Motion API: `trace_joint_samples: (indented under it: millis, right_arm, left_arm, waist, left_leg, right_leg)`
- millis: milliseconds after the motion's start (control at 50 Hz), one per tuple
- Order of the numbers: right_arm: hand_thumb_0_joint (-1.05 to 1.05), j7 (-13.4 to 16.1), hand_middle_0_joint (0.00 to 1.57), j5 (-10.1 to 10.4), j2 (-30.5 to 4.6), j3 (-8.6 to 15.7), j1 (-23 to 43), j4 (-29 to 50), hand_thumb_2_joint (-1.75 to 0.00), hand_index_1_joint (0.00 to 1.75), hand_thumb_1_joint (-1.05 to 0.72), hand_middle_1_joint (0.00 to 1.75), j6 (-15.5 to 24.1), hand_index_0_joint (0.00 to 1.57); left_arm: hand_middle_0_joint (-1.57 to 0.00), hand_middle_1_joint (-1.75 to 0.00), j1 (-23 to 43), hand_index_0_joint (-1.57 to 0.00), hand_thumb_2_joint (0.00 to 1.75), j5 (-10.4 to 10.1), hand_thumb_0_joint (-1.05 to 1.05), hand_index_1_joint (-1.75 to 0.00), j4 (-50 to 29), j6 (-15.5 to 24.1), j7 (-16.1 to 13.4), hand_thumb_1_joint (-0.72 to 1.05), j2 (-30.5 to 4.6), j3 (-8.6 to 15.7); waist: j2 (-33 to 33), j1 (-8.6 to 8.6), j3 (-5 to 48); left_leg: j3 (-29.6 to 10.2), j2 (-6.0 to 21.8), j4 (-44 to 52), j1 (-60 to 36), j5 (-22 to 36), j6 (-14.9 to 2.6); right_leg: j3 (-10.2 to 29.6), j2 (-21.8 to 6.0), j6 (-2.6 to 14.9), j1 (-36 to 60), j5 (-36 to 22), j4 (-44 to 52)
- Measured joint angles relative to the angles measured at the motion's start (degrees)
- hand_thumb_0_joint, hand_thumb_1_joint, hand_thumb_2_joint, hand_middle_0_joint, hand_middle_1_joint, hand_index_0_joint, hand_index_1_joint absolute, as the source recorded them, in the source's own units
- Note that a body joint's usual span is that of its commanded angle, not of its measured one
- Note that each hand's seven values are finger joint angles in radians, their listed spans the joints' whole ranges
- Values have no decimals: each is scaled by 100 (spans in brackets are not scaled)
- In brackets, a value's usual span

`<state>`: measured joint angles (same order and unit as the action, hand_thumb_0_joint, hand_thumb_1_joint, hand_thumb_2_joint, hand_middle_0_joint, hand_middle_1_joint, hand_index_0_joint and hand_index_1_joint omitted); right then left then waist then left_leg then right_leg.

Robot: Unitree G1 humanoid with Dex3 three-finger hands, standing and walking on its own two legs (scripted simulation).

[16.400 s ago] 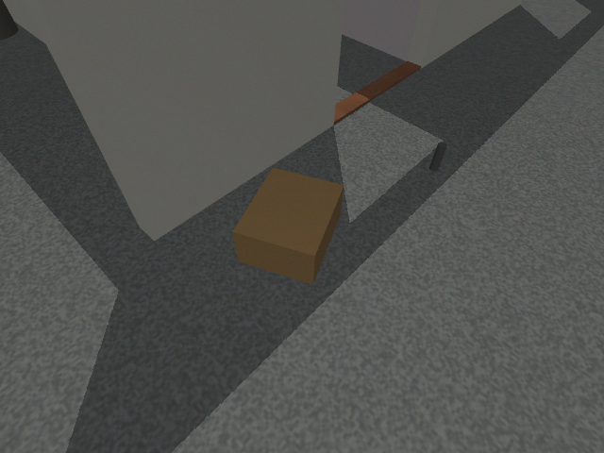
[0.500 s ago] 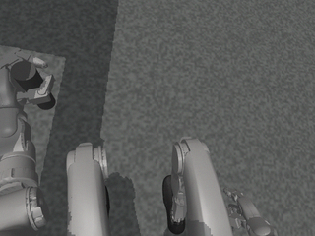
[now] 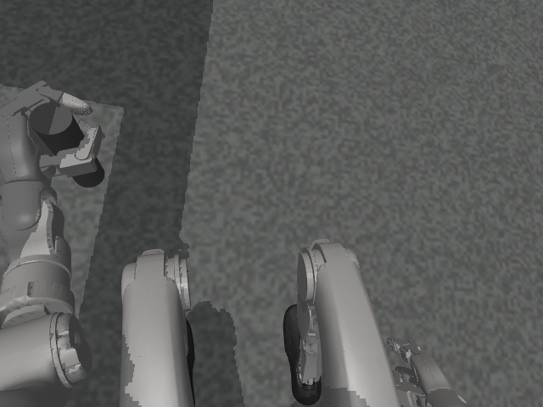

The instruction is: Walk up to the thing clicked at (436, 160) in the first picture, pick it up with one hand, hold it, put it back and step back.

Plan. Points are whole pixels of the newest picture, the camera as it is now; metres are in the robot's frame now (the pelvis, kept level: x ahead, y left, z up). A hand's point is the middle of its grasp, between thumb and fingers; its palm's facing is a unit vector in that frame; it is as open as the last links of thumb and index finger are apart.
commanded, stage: lift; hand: left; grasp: from the side
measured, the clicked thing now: (73, 151) +0.46 +0.26 -0.06
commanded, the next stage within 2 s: none
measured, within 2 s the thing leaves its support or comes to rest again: neither
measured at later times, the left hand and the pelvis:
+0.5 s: hand (57, 127) +0.44 +0.23 +0.05, palm faces +0.15 -0.99 -0.05, open 5.9 cm; pelvis +0.01 +0.00 +0.05, yaw +1 degrees
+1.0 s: hand out of the picture +0.41 +0.22 +0.23, palm faces +0.19 -0.98 -0.06, open 5.9 cm; pelvis +0.04 +0.01 +0.20, yaw +3 degrees
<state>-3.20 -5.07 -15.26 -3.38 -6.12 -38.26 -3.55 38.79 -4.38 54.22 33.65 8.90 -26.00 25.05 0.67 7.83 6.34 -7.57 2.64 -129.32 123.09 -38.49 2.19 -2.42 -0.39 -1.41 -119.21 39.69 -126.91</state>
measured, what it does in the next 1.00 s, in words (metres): rises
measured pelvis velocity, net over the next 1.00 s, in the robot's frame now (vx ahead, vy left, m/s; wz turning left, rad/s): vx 0.04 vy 0.01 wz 0.06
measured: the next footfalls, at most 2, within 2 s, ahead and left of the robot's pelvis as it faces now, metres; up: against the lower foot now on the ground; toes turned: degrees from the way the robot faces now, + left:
none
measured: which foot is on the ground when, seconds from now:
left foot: down 0.00-1.00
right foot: down 0.00-1.00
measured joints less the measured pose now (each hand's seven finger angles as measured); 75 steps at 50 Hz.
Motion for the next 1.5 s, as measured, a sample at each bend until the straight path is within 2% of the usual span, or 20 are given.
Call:
trace_joint_samples:
  millis: [100,260,320,480,560,640,760,920,1000,1100,1240,1320,1500]
  right_arm:
    - [1,7,20,15,-6,15,-9,-18,-89,30,-89,30,6,21]
    - [1,62,20,125,-10,133,-65,14,-89,30,-91,30,5,21]
    - [1,91,20,179,-12,172,-85,25,-89,30,-91,30,27,21]
    - [1,188,20,326,20,248,-104,185,-89,30,-90,30,80,21]
    - [1,246,20,399,44,275,-84,292,-89,30,-90,30,126,21]
    - [1,320,20,487,67,307,-76,344,-89,30,-90,30,170,21]
    - [1,421,20,575,109,333,-56,428,-89,30,-89,30,213,21]
    - [1,523,20,672,199,321,-141,407,-89,30,-89,30,289,21]
    - [1,554,20,696,235,287,-223,377,-89,30,-89,30,342,21]
    - [1,564,20,679,274,275,-341,309,-89,30,-89,30,429,21]
    - [1,517,20,652,254,303,-463,274,-89,30,-89,30,480,21]
    - [1,498,20,641,226,314,-538,241,-89,30,-89,30,494,21]
    - [1,479,20,595,255,298,-630,203,-89,30,-89,30,463,21]
  left_arm:
    - [-102,-106,17,-95,108,-12,7,-110,26,-4,14,15,28,14]
    - [-102,-106,-148,-95,108,-139,7,-110,-300,-155,203,15,154,-5]
    - [-102,-106,-207,-95,108,-240,7,-110,-416,-209,219,15,240,-54]
    - [-102,-106,-651,-95,108,-331,7,-110,-1016,-488,185,15,432,-250]
    - [-102,-106,-953,-95,108,-387,7,-110,-1468,-680,116,15,542,-349]
    - [-102,-106,-1237,-95,108,-461,7,-110,-1938,-872,29,15,641,-548]
    - [-102,-106,-1684,-95,107,-406,6,-110,-2656,-1258,-251,15,780,-794]
    - [-102,-106,-2221,-95,107,-459,6,-110,-3272,-1606,-550,16,934,-1169]
    - [-102,-106,-2436,-95,107,-477,6,-110,-3341,-1703,-658,16,1029,-1274]
    - [-102,-106,-2574,-95,107,-462,6,-110,-3300,-1653,-718,16,1069,-1405]
    - [-102,-106,-2623,-95,107,-434,6,-110,-3040,-1555,-629,16,1107,-1473]
    - [-101,-106,-2736,-95,107,-469,6,-110,-3004,-1449,-575,16,1181,-1523]
    - [-101,-106,-2886,-95,107,-443,6,-110,-3013,-1327,-654,16,1276,-1625]
  waist:
    - [-15,8,8]
    - [-67,-47,119]
    - [-89,-105,171]
    - [-120,-218,326]
    - [-132,-264,375]
    - [-128,-330,412]
    - [-156,-408,411]
    - [-224,-491,425]
    - [-232,-513,412]
    - [-215,-525,365]
    - [-176,-514,232]
    - [-174,-518,157]
    - [-155,-563,5]
  left_leg:
    - [17,3,54,-46,-1,7]
    - [80,13,241,-206,-14,13]
    - [107,19,374,-323,-13,9]
    - [170,45,867,-762,17,-1]
    - [193,58,1188,-1042,50,-15]
    - [239,63,1563,-1422,77,-33]
    - [293,69,2199,-2134,135,-57]
    - [362,69,3228,-3331,258,-79]
    - [398,77,3776,-3991,340,-84]
    - [415,76,4392,-4747,462,-81]
    - [458,90,5105,-5597,645,-76]
    - [485,87,5461,-6009,743,-84]
    - [552,78,6093,-6745,927,-84]
  right_leg:
    - [10,-3,11,32,3,39]
    - [49,-13,25,153,27,180]
    - [58,-20,30,260,29,300]
    - [63,-30,46,680,-6,779]
    - [50,-35,43,964,-46,1111]
    - [55,-51,35,1348,-75,1489]
    - [45,-71,24,2072,-146,2148]
    - [20,-98,9,3281,-282,3202]
    - [12,-100,13,3937,-375,3756]
    - [-19,-105,23,4699,-500,4382]
    - [-25,-92,28,5543,-705,5113]
    - [-21,-95,20,5953,-811,5475]
    - [6,-103,17,6664,-998,6089]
